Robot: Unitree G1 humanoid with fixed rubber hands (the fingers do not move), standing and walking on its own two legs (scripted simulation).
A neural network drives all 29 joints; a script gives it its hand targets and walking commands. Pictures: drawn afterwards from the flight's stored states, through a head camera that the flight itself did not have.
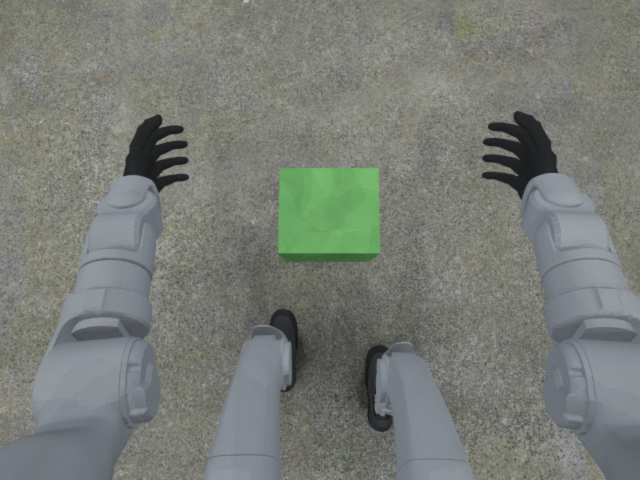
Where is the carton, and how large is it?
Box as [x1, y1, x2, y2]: [278, 168, 379, 261]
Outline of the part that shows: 280,168 278,253 286,261 368,261 379,253 377,168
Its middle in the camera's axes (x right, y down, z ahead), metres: +0.03 -0.04 +0.96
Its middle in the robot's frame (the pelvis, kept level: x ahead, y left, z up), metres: +0.49 +0.02 -0.58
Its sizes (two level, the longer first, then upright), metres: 0.224 0.194 0.202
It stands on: the floor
